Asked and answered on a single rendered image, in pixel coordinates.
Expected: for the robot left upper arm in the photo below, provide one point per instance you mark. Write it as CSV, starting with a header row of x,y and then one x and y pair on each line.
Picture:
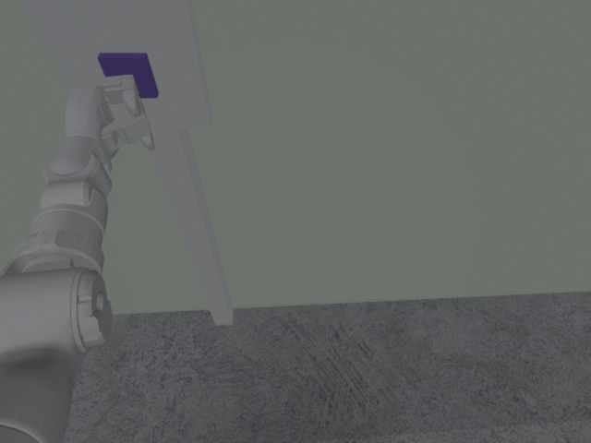
x,y
49,321

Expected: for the button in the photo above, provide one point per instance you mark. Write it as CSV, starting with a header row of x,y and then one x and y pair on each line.
x,y
136,64

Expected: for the panel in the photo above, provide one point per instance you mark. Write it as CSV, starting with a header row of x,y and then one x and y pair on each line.
x,y
75,32

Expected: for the left robot hand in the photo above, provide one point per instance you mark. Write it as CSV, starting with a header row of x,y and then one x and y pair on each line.
x,y
88,114

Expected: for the robot left forearm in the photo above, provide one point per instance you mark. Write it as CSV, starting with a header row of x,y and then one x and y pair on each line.
x,y
69,225

